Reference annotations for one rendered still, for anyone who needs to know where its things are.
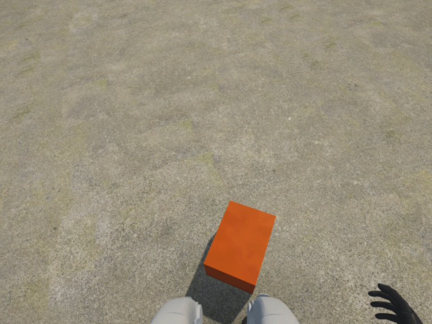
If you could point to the robot thigh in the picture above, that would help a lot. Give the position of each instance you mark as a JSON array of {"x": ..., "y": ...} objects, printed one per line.
[
  {"x": 179, "y": 311},
  {"x": 268, "y": 310}
]

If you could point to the right robot hand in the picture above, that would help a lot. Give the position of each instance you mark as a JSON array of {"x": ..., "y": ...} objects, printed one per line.
[{"x": 404, "y": 313}]

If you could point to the robot left thigh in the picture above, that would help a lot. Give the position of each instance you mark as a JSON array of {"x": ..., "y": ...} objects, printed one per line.
[{"x": 179, "y": 311}]

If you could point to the robot right thigh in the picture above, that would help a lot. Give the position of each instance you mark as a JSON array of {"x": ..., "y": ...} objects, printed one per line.
[{"x": 268, "y": 310}]

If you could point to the carton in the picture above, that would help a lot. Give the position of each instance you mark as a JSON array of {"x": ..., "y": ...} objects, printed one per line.
[{"x": 238, "y": 248}]

